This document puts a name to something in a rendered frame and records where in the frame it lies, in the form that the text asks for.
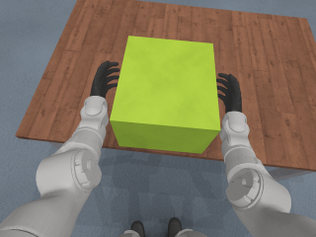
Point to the right robot upper arm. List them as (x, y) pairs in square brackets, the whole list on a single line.
[(263, 206)]

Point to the table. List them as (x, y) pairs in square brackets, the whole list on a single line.
[(273, 58)]

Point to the right robot foot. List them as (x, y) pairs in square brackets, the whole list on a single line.
[(174, 226)]

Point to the right robot hand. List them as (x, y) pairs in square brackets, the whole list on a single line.
[(232, 99)]

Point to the robot right forearm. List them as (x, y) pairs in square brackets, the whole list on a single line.
[(236, 149)]

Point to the left robot upper arm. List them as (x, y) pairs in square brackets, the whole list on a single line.
[(65, 181)]

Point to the left robot foot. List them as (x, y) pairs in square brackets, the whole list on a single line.
[(138, 227)]

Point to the carton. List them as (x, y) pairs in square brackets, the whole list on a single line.
[(166, 97)]

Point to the left robot hand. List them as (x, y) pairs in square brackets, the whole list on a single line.
[(100, 85)]

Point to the robot foot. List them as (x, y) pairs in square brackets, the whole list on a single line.
[(174, 226), (138, 227)]

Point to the robot left forearm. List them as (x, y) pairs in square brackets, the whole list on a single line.
[(91, 131)]

